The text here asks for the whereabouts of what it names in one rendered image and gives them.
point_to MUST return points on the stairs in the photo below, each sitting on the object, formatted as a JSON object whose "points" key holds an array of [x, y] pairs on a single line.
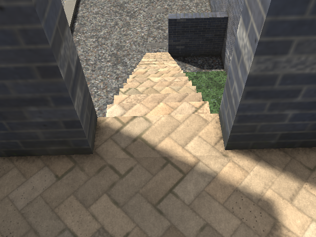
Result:
{"points": [[157, 87]]}

